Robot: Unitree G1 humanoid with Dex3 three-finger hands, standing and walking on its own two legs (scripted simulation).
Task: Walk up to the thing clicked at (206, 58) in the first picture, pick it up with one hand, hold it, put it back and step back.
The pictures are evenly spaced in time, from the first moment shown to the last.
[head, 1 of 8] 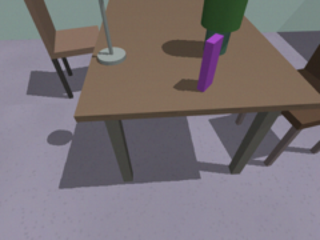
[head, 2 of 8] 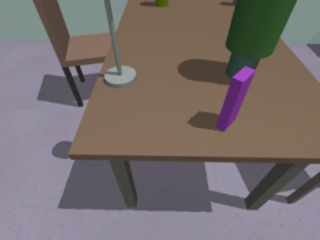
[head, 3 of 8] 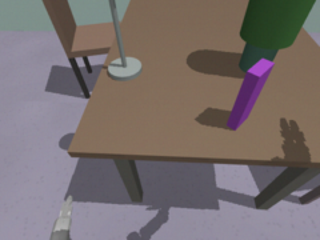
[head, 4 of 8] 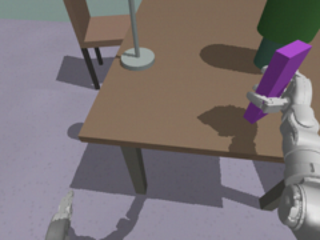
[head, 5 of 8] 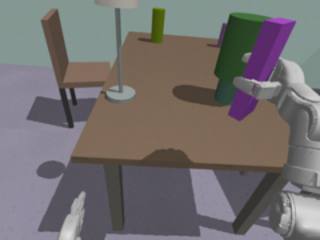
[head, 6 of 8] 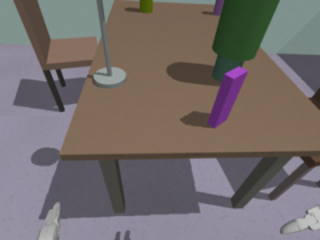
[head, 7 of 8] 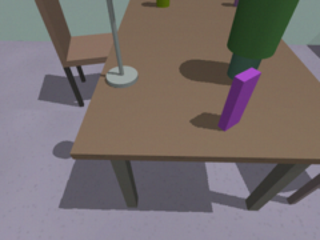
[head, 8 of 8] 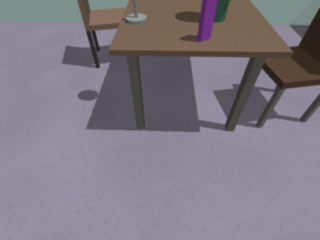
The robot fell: no
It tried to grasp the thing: yes
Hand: right
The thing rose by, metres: 0.26
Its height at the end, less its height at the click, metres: +0.00
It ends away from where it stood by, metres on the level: 0.00
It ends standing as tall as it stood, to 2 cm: yes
